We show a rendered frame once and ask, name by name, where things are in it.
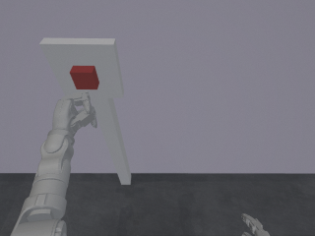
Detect left robot hand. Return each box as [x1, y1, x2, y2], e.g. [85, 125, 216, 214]
[52, 90, 97, 137]

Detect right robot hand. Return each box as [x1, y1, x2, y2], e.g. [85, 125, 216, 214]
[241, 213, 270, 236]

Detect robot left forearm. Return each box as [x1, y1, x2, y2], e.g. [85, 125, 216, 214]
[10, 129, 75, 236]

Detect robot left upper arm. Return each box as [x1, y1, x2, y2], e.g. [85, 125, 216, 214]
[12, 218, 67, 236]

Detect panel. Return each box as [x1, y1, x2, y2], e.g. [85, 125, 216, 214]
[39, 37, 132, 185]

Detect button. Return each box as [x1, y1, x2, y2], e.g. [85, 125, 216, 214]
[70, 66, 99, 89]

